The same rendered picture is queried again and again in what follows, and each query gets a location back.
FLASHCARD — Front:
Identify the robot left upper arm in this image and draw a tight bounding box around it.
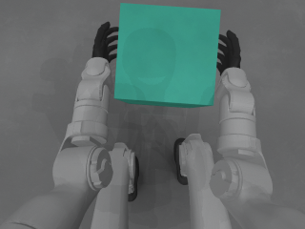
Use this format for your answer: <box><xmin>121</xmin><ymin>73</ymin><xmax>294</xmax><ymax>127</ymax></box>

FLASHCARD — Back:
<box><xmin>0</xmin><ymin>145</ymin><xmax>113</xmax><ymax>229</ymax></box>

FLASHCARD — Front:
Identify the robot right upper arm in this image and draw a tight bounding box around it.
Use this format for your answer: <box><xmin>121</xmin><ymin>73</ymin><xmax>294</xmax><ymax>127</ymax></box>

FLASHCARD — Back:
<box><xmin>209</xmin><ymin>157</ymin><xmax>305</xmax><ymax>229</ymax></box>

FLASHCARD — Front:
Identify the robot foot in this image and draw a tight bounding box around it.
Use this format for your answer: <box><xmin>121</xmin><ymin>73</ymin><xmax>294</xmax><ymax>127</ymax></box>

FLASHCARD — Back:
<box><xmin>128</xmin><ymin>156</ymin><xmax>139</xmax><ymax>202</ymax></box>
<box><xmin>173</xmin><ymin>137</ymin><xmax>189</xmax><ymax>185</ymax></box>

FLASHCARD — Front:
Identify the robot left hand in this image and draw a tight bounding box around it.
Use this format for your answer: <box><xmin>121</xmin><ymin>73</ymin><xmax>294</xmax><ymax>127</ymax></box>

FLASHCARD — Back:
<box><xmin>91</xmin><ymin>21</ymin><xmax>119</xmax><ymax>63</ymax></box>

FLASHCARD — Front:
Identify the right robot forearm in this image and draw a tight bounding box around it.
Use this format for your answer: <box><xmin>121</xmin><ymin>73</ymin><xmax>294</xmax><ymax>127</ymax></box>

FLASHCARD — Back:
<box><xmin>215</xmin><ymin>67</ymin><xmax>269</xmax><ymax>173</ymax></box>

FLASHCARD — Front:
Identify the robot right hand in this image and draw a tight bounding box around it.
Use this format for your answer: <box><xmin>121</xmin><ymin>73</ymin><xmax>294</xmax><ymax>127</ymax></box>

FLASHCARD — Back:
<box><xmin>216</xmin><ymin>30</ymin><xmax>241</xmax><ymax>76</ymax></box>

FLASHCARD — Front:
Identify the left robot forearm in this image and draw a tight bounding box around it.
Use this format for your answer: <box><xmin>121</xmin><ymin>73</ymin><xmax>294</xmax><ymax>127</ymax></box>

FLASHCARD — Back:
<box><xmin>52</xmin><ymin>57</ymin><xmax>113</xmax><ymax>178</ymax></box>

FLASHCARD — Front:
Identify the carton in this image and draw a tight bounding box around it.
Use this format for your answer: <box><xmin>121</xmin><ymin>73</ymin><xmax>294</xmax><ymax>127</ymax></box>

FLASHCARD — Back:
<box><xmin>113</xmin><ymin>3</ymin><xmax>221</xmax><ymax>108</ymax></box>

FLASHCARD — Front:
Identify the robot right foot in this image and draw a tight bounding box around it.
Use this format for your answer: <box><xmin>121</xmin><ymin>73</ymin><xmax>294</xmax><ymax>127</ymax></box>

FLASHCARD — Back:
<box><xmin>173</xmin><ymin>137</ymin><xmax>189</xmax><ymax>185</ymax></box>

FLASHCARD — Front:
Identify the robot left foot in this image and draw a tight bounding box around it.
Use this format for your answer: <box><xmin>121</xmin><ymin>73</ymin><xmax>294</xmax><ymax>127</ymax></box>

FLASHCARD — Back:
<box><xmin>128</xmin><ymin>156</ymin><xmax>139</xmax><ymax>202</ymax></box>

